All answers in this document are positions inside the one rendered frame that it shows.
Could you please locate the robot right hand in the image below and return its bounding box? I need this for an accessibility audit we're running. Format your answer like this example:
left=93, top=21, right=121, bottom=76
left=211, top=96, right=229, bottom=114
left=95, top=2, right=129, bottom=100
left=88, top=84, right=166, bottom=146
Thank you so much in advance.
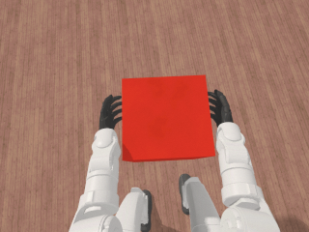
left=208, top=89, right=234, bottom=127

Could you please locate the right robot upper arm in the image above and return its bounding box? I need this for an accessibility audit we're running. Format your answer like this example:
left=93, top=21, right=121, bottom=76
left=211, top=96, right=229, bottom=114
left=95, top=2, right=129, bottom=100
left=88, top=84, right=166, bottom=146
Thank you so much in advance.
left=220, top=206, right=280, bottom=232

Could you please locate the right robot foot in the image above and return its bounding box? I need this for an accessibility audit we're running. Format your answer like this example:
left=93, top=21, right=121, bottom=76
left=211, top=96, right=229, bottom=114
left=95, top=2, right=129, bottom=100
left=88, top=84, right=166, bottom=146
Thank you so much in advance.
left=179, top=173, right=190, bottom=215

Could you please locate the left robot upper arm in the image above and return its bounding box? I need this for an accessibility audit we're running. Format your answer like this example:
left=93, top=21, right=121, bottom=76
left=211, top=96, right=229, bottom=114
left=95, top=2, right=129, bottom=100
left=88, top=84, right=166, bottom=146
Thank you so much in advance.
left=69, top=214, right=124, bottom=232

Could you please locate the robot left thigh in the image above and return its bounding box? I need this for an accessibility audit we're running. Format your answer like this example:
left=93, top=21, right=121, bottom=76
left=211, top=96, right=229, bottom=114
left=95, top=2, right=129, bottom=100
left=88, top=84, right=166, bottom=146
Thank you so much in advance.
left=115, top=191, right=148, bottom=232

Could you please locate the robot left forearm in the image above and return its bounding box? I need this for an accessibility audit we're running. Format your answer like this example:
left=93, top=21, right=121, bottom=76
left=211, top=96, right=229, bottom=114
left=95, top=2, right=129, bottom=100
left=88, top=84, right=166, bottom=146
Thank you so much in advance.
left=69, top=128, right=121, bottom=232

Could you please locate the carton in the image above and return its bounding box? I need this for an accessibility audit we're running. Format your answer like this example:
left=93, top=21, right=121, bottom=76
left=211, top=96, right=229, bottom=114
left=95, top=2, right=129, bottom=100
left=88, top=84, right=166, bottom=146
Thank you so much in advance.
left=122, top=74, right=215, bottom=162

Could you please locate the robot left hand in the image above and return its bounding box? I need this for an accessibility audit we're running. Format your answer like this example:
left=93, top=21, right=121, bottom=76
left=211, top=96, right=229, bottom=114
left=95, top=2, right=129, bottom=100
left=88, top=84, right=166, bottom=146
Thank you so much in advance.
left=98, top=95, right=123, bottom=130

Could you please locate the robot right forearm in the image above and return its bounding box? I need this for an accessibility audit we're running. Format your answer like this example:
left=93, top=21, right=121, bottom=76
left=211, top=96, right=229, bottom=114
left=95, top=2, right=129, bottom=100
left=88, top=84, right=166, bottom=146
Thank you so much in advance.
left=215, top=122, right=281, bottom=232

